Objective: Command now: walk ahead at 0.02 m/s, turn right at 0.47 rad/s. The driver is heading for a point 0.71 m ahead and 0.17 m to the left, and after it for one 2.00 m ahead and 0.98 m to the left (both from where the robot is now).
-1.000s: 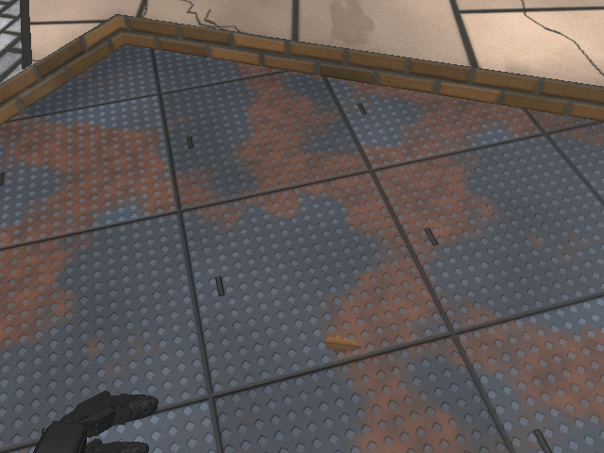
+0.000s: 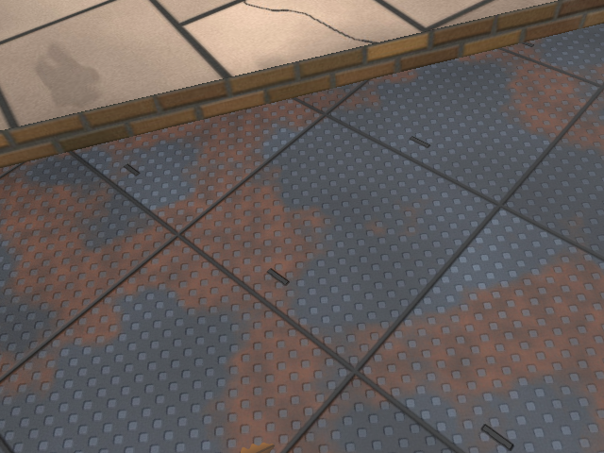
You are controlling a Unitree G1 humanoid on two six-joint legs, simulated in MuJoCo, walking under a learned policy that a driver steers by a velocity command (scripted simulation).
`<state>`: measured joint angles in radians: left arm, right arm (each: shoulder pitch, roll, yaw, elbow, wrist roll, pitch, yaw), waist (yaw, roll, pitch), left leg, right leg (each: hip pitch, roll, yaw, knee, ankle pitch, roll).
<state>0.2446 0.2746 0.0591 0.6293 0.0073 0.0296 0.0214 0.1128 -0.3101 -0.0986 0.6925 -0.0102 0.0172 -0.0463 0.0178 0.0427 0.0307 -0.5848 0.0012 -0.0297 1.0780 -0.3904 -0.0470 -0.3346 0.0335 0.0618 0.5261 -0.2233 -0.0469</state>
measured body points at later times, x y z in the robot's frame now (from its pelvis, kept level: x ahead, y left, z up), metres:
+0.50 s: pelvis +0.02 +0.03 +0.00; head +0.03 +0.03 +0.45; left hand +0.18 +0.28 -0.11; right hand +0.16 -0.22 -0.10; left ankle +0.02 +0.15 -0.74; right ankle +0.03 -0.09 -0.74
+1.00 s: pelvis +0.16 +0.01 +0.00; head +0.19 -0.01 +0.45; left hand +0.16 +0.27 -0.12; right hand +0.35 -0.24 -0.10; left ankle +0.33 +0.15 -0.68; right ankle +0.04 -0.09 -0.74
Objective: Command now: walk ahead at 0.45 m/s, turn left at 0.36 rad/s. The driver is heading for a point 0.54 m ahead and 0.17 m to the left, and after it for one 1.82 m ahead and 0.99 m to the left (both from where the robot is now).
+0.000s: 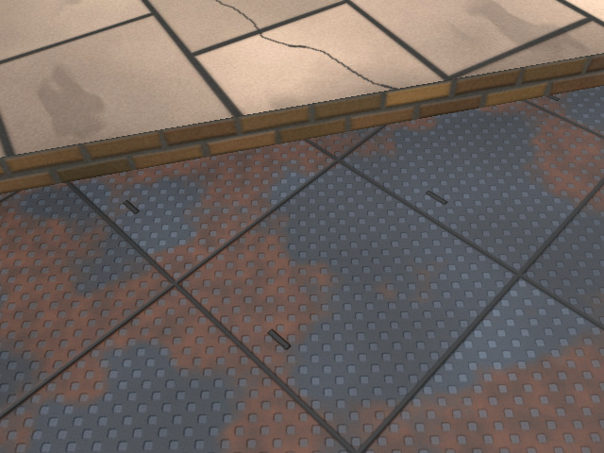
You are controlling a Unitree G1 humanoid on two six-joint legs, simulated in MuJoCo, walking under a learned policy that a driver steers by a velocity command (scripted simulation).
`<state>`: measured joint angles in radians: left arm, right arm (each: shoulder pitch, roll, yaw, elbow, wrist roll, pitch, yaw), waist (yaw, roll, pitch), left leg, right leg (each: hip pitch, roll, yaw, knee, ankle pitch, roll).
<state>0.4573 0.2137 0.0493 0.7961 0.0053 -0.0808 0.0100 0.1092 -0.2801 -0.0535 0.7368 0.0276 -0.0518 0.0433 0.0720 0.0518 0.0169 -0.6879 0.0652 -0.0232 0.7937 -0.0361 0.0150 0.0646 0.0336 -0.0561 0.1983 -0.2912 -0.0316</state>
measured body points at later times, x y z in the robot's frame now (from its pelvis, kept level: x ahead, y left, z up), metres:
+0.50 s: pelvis +0.29 +0.07 +0.00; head +0.32 +0.09 +0.45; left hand +0.43 +0.37 -0.07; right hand +0.43 -0.19 -0.11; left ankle +0.25 +0.13 -0.74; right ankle +0.52 -0.08 -0.68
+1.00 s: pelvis +0.56 +0.12 +0.00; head +0.59 +0.14 +0.45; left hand +0.43 +0.38 -0.11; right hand +0.87 +0.02 -0.08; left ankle +0.60 +0.34 -0.68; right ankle +0.57 -0.01 -0.74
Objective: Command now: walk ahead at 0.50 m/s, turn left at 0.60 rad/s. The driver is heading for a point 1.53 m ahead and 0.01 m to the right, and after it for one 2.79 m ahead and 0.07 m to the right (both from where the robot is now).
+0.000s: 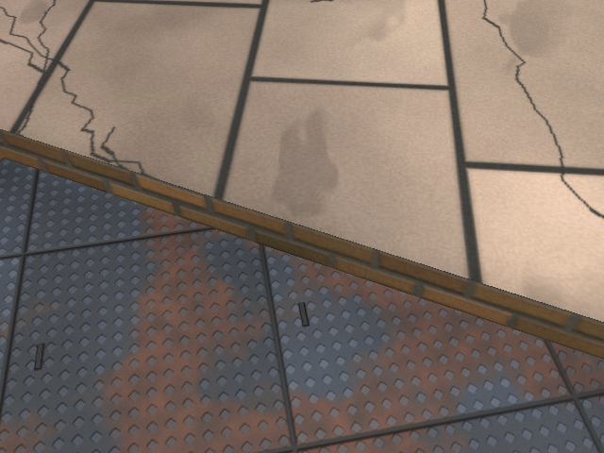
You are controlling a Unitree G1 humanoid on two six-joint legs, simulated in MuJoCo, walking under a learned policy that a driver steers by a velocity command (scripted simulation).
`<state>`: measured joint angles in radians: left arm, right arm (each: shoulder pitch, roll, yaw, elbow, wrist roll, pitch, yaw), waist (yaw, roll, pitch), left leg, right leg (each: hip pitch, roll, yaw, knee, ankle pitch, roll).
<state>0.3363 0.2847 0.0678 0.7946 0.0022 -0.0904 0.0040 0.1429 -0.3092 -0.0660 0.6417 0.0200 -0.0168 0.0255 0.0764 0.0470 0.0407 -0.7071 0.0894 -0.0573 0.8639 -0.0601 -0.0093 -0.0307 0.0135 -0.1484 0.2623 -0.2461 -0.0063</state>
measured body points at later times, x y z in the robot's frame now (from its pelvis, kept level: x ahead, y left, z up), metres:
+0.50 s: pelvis +0.28 +0.07 +0.00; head +0.31 +0.10 +0.45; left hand +0.41 +0.37 -0.09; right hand +0.42 -0.18 -0.10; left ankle +0.23 +0.14 -0.74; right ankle +0.50 -0.05 -0.68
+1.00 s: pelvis +0.42 +0.08 -0.01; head +0.45 +0.09 +0.44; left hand +0.45 +0.37 -0.13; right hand +0.56 -0.16 -0.13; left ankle +0.40 +0.21 -0.72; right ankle +0.51 +0.02 -0.74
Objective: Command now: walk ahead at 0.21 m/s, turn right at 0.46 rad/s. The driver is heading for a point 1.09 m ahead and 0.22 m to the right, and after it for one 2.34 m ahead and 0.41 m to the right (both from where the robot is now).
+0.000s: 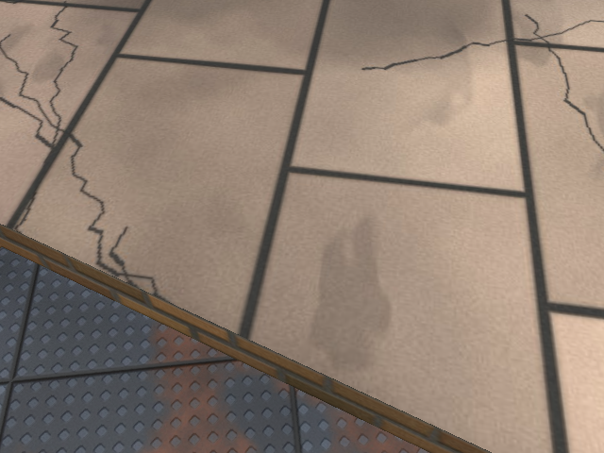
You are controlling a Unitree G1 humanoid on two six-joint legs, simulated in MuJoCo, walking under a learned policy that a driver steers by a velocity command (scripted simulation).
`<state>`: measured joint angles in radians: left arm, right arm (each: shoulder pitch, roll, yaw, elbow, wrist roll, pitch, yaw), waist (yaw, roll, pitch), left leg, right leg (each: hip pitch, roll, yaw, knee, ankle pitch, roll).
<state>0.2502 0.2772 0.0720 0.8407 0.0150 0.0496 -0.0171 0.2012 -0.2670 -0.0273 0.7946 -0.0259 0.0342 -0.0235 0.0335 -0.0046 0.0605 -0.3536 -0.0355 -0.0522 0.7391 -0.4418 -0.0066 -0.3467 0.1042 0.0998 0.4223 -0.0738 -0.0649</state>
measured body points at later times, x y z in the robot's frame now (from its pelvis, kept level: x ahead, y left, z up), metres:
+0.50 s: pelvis +0.13 -0.03 -0.01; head +0.16 -0.04 +0.44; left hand +0.40 +0.13 -0.11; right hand +0.01 -0.29 -0.14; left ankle +0.01 +0.12 -0.74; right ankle +0.18 -0.15 -0.72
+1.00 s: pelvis +0.36 -0.14 +0.00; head +0.40 -0.16 +0.45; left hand +0.42 +0.11 -0.14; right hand +0.46 -0.43 -0.09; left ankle +0.50 -0.09 -0.47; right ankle +0.19 -0.15 -0.74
